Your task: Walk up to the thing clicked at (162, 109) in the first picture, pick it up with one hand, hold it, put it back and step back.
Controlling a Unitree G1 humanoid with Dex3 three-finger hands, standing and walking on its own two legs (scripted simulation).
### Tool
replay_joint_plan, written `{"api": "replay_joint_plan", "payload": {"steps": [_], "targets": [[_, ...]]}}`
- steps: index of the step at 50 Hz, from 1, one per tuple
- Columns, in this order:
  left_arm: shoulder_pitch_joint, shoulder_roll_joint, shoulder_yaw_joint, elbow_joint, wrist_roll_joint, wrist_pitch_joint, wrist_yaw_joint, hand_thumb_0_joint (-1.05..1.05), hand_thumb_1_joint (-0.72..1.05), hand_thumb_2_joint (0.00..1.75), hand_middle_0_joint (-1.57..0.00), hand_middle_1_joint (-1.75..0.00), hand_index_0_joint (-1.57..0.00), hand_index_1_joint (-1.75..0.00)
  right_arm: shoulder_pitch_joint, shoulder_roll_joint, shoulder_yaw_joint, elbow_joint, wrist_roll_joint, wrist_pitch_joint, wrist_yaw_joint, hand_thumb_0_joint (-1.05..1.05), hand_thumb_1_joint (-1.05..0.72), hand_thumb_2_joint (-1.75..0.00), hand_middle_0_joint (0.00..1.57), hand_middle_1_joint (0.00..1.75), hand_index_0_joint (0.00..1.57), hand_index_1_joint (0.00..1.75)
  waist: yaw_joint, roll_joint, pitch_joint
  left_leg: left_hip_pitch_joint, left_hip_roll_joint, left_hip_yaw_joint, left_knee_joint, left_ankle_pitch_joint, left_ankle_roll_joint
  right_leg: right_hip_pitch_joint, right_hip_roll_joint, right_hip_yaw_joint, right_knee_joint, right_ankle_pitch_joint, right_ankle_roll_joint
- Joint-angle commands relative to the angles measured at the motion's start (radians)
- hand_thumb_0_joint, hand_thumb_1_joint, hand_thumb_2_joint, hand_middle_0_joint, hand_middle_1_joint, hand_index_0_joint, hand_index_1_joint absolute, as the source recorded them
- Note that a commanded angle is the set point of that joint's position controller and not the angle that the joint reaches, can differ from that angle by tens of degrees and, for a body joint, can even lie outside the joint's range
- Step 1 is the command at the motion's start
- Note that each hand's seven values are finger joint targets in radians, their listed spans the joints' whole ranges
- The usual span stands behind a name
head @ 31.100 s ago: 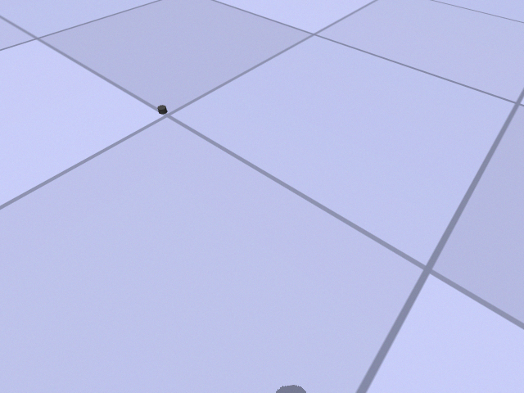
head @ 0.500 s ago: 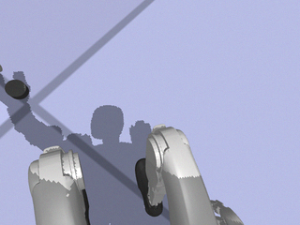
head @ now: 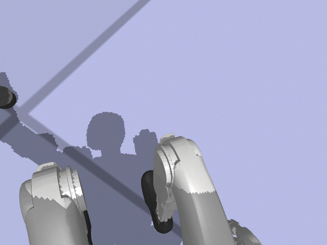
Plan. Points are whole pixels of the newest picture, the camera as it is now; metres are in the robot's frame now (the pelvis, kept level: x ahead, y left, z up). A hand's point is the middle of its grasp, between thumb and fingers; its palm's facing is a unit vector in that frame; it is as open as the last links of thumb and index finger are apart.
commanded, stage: rise first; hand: left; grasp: from above
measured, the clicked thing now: (2, 97) +0.51 +0.29 -0.30
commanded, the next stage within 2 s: none
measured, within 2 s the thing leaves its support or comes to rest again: neither
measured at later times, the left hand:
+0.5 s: hand out of the picture +0.46 +0.33 -0.19, palm faces -0.47 -0.10 -0.88, open 13.6 cm
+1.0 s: hand out of the picture +0.46 +0.33 -0.19, palm faces -0.47 -0.09 -0.88, open 13.2 cm
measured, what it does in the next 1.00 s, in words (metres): stands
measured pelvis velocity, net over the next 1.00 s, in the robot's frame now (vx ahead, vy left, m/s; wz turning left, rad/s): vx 0.00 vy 0.00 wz -0.01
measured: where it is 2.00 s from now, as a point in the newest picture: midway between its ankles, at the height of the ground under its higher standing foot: (123, 227)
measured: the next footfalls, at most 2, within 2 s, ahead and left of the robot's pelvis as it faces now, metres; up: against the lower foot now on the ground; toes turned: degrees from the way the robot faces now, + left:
none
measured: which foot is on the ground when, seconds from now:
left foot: down 0.00-1.00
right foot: down 0.00-1.00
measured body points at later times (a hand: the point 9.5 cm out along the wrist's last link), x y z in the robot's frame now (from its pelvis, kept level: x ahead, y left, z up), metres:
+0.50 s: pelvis +0.00 +0.00 +0.00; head +0.26 +0.09 +0.36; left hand +0.48 +0.33 -0.14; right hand +0.04 -0.27 -0.08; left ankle +0.07 +0.12 -0.28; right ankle +0.11 -0.12 -0.28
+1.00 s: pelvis +0.00 +0.00 +0.00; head +0.26 +0.10 +0.36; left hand +0.48 +0.33 -0.14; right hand +0.04 -0.27 -0.08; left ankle +0.07 +0.12 -0.28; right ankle +0.11 -0.12 -0.28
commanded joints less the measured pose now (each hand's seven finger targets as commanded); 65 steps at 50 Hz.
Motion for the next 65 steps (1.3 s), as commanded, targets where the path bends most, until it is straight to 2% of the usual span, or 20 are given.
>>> {"api": "replay_joint_plan", "payload": {"steps": [1,6,11,13,16,20,24,32,34,38,41,46,47,51,52,56,59,61,64,65], "targets": [[-0.312,0.261,0.029,-0.155,-0.007,-0.010,0.037,0.00,-0.48,0.96,-0.12,-0.96,-0.12,-0.96,0.225,-0.280,-0.077,0.004,0.000,0.000,-0.013,0.00,-0.89,-0.90,0.20,0.30,0.20,0.30,-0.013,0.417,-0.690,0.533,-0.006,0.083,-0.260,0.210,0.017,0.342,0.030,-0.080,-0.203,0.218,-0.073],[-0.304,0.277,0.034,-0.166,-0.001,-0.003,0.042,0.00,-0.47,0.95,-0.12,-0.97,-0.13,-0.96,0.229,-0.286,-0.079,-0.003,0.003,0.005,-0.013,0.00,-0.89,-0.90,0.20,0.30,0.20,0.30,-0.007,0.452,-0.740,0.586,-0.003,0.077,-0.261,0.275,0.009,0.349,0.031,-0.082,-0.187,0.268,-0.076],[-0.294,0.250,0.022,-0.124,-0.016,0.014,0.029,0.00,-0.46,0.94,-0.13,-0.96,-0.13,-0.95,0.236,-0.286,-0.072,-0.006,0.002,0.003,-0.009,0.00,-0.89,-0.90,0.20,0.30,0.20,0.30,-0.028,0.413,-0.668,0.521,-0.004,0.084,-0.259,0.243,0.017,0.353,0.028,-0.081,-0.204,0.252,-0.071],[-0.258,0.236,0.012,-0.094,-0.021,0.018,0.018,0.00,-0.46,0.94,-0.14,-0.95,-0.14,-0.95,0.230,-0.284,-0.073,-0.006,0.005,0.003,-0.007,0.00,-0.90,-0.90,0.20,0.30,0.20,0.30,-0.018,0.399,-0.653,0.519,-0.003,0.078,-0.268,0.229,0.016,0.339,0.031,-0.083,-0.202,0.235,-0.075],[-0.293,0.250,0.015,-0.164,-0.029,0.009,0.009,0.00,-0.44,0.93,-0.14,-0.95,-0.15,-0.95,0.226,-0.285,-0.070,-0.018,0.004,0.007,-0.008,0.00,-0.89,-0.90,0.20,0.30,0.20,0.30,-0.015,0.438,-0.700,0.546,-0.003,0.076,-0.272,0.247,0.012,0.362,0.029,-0.083,-0.200,0.250,-0.074],[-0.299,0.277,0.033,-0.174,-0.026,-0.005,0.008,0.00,-0.45,0.93,-0.15,-0.94,-0.15,-0.94,0.228,-0.289,-0.074,-0.022,0.006,0.009,-0.009,0.00,-0.89,-0.90,0.20,0.30,0.20,0.30,-0.018,0.395,-0.685,0.507,-0.006,0.078,-0.265,0.205,0.018,0.362,0.029,-0.082,-0.211,0.216,-0.073],[-0.285,0.245,0.015,-0.132,-0.019,-0.014,0.014,0.00,-0.45,0.94,-0.15,-0.93,-0.15,-0.93,0.225,-0.283,-0.070,-0.017,0.006,0.004,-0.012,0.00,-0.89,-0.90,0.20,0.30,0.20,0.30,-0.029,0.381,-0.637,0.502,-0.003,0.076,-0.264,0.184,0.018,0.331,0.032,-0.083,-0.216,0.196,-0.074],[-0.307,0.269,0.024,-0.176,-0.005,-0.014,0.034,0.00,-0.43,0.92,-0.17,-0.92,-0.17,-0.92,0.229,-0.283,-0.067,-0.016,0.003,-0.002,-0.009,0.00,-0.89,-0.90,0.20,0.30,0.20,0.30,-0.014,0.460,-0.700,0.559,-0.001,0.077,-0.275,0.229,0.009,0.350,0.033,-0.088,-0.202,0.234,-0.076],[-0.309,0.257,0.019,-0.145,-0.004,-0.005,0.033,0.00,-0.42,0.91,-0.18,-0.91,-0.18,-0.91,0.236,-0.288,-0.069,-0.013,0.001,-0.005,-0.009,0.00,-0.89,-0.90,0.20,0.30,0.20,0.30,-0.032,0.437,-0.666,0.551,-0.001,0.072,-0.269,0.225,0.010,0.322,0.029,-0.090,-0.201,0.232,-0.075],[-0.270,0.264,0.025,-0.134,-0.007,0.010,0.032,0.00,-0.41,0.90,-0.20,-0.89,-0.19,-0.89,0.232,-0.288,-0.070,-0.022,0.003,-0.007,-0.006,0.00,-0.89,-0.90,0.20,0.30,0.20,0.30,-0.010,0.444,-0.672,0.553,-0.002,0.076,-0.272,0.232,0.010,0.332,0.028,-0.086,-0.201,0.237,-0.077],[-0.289,0.259,0.022,-0.157,-0.014,0.015,0.022,0.00,-0.38,0.88,-0.21,-0.88,-0.21,-0.88,0.240,-0.288,-0.070,-0.018,0.006,-0.009,-0.001,0.00,-0.90,-0.90,0.20,0.30,0.20,0.30,-0.025,0.435,-0.675,0.551,-0.003,0.076,-0.271,0.240,0.012,0.340,0.029,-0.084,-0.204,0.245,-0.076],[-0.268,0.256,0.021,-0.171,-0.034,0.010,0.009,0.00,-0.36,0.86,-0.22,-0.87,-0.22,-0.87,0.231,-0.283,-0.071,-0.026,0.010,-0.006,0.000,0.00,-0.89,-0.90,0.20,0.30,0.20,0.30,-0.009,0.408,-0.685,0.526,-0.002,0.082,-0.267,0.217,0.018,0.357,0.032,-0.080,-0.215,0.226,-0.075],[-0.280,0.255,0.023,-0.179,-0.027,0.007,0.007,0.00,-0.37,0.87,-0.22,-0.86,-0.22,-0.86,0.237,-0.287,-0.074,-0.027,0.010,-0.004,-0.002,0.00,-0.89,-0.90,0.20,0.30,0.20,0.30,-0.021,0.410,-0.688,0.524,-0.004,0.079,-0.270,0.213,0.015,0.353,0.031,-0.084,-0.214,0.220,-0.076],[-0.280,0.266,0.033,-0.202,-0.030,0.000,0.004,0.00,-0.35,0.85,-0.25,-0.83,-0.24,-0.84,0.241,-0.283,-0.076,-0.022,0.011,-0.006,0.000,0.00,-0.89,-0.90,0.20,0.30,0.20,0.30,-0.004,0.422,-0.693,0.540,-0.003,0.084,-0.265,0.230,0.013,0.355,0.031,-0.078,-0.213,0.232,-0.077],[-0.270,0.250,0.025,-0.181,-0.025,-0.001,0.002,0.00,-0.35,0.86,-0.25,-0.83,-0.24,-0.83,0.242,-0.292,-0.077,-0.025,0.008,-0.007,0.000,0.00,-0.89,-0.90,0.20,0.30,0.20,0.30,-0.023,0.407,-0.671,0.532,-0.004,0.078,-0.261,0.229,0.011,0.341,0.029,-0.085,-0.214,0.225,-0.080],[-0.300,0.270,0.026,-0.197,-0.020,-0.011,0.006,0.00,-0.33,0.84,-0.26,-0.81,-0.26,-0.82,0.244,-0.280,-0.070,-0.019,0.008,-0.003,0.000,0.00,-0.89,-0.90,0.20,0.30,0.20,0.30,-0.017,0.405,-0.694,0.503,-0.005,0.087,-0.263,0.213,0.019,0.380,0.034,-0.078,-0.223,0.223,-0.072],[-0.285,0.252,0.018,-0.163,-0.017,-0.008,0.005,0.00,-0.31,0.83,-0.27,-0.80,-0.27,-0.81,0.244,-0.291,-0.074,-0.017,0.009,-0.005,-0.002,0.00,-0.89,-0.90,0.20,0.30,0.20,0.30,-0.023,0.410,-0.646,0.512,-0.006,0.081,-0.268,0.203,0.014,0.332,0.030,-0.084,-0.221,0.208,-0.078],[-0.276,0.255,0.020,-0.162,-0.016,-0.007,0.007,0.00,-0.32,0.83,-0.27,-0.81,-0.27,-0.81,0.235,-0.292,-0.075,-0.022,0.008,-0.004,-0.004,0.00,-0.89,-0.90,0.20,0.30,0.20,0.30,-0.013,0.418,-0.653,0.538,-0.004,0.071,-0.277,0.199,0.010,0.312,0.029,-0.089,-0.215,0.200,-0.081],[-0.286,0.232,0.003,-0.158,-0.012,-0.008,0.004,0.00,-0.30,0.81,-0.28,-0.81,-0.28,-0.81,0.243,-0.284,-0.072,-0.022,0.009,-0.003,-0.001,0.00,-0.89,-0.90,0.20,0.30,0.20,0.30,-0.028,0.414,-0.668,0.540,-0.004,0.068,-0.278,0.208,0.012,0.325,0.030,-0.089,-0.206,0.215,-0.077],[-0.293,0.257,0.016,-0.163,-0.014,-0.007,0.008,0.00,-0.30,0.81,-0.29,-0.80,-0.28,-0.80,0.238,-0.291,-0.072,-0.023,0.010,-0.003,-0.002,0.00,-0.89,-0.90,0.20,0.30,0.20,0.30,-0.017,0.414,-0.659,0.528,-0.005,0.072,-0.276,0.206,0.013,0.321,0.029,-0.087,-0.213,0.211,-0.078]]}}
